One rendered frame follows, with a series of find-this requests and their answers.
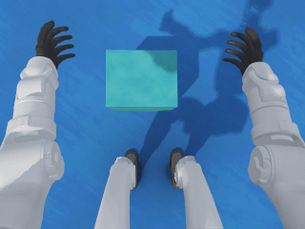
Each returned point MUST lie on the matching robot left hand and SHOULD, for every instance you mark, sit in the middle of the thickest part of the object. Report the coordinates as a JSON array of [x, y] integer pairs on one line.
[[46, 43]]

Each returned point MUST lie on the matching carton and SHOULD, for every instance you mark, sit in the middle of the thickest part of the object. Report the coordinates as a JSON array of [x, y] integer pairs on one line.
[[141, 80]]

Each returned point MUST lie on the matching robot left forearm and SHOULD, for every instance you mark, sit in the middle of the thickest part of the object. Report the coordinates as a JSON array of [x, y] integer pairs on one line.
[[34, 104]]

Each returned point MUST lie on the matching robot right hand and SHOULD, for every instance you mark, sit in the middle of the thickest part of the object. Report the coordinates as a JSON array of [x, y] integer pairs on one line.
[[252, 51]]

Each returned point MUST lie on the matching right robot foot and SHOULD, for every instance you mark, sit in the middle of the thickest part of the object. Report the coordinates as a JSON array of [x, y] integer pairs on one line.
[[175, 156]]

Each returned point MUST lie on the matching left robot upper arm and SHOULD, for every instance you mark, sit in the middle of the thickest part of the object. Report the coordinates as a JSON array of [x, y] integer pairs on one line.
[[27, 171]]

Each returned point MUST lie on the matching robot left shin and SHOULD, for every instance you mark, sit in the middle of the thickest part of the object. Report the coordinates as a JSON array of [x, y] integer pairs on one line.
[[122, 159]]

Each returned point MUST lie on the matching robot right forearm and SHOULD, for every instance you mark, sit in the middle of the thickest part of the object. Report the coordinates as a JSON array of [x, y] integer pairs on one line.
[[269, 110]]

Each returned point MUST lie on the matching right robot upper arm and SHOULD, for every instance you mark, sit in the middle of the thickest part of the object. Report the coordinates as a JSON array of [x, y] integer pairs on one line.
[[280, 171]]

